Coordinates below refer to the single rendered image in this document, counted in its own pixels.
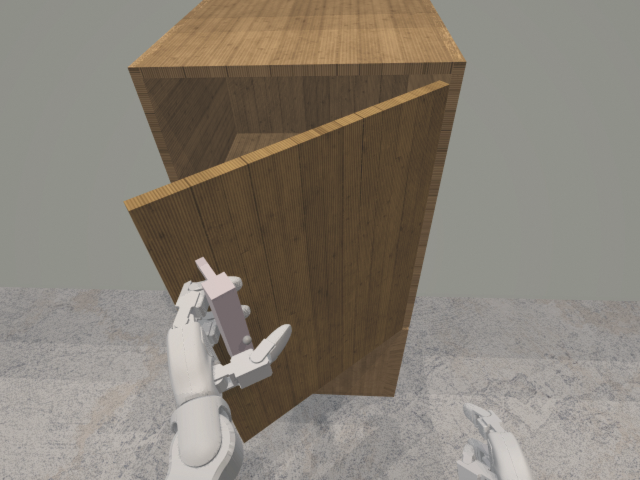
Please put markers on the left robot hand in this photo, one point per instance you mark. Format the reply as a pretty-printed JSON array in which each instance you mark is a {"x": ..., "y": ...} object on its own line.
[{"x": 191, "y": 355}]

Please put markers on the handle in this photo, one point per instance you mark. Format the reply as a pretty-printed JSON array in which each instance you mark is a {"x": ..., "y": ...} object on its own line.
[{"x": 226, "y": 308}]

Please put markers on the cupboard door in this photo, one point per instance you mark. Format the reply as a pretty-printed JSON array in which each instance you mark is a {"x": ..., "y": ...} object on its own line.
[{"x": 322, "y": 228}]

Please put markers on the robot left forearm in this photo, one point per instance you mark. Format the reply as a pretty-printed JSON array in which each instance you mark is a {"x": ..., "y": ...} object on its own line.
[{"x": 205, "y": 445}]

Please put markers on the right robot hand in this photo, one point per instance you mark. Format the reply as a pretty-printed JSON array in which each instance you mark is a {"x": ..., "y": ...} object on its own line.
[{"x": 502, "y": 459}]

